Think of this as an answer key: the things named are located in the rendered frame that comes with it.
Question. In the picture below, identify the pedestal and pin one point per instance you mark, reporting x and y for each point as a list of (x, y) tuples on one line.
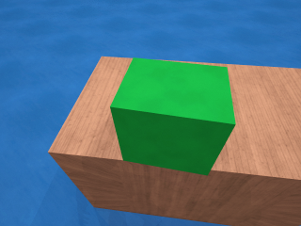
[(255, 180)]

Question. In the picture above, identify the carton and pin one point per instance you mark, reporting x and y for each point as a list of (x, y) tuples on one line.
[(173, 115)]

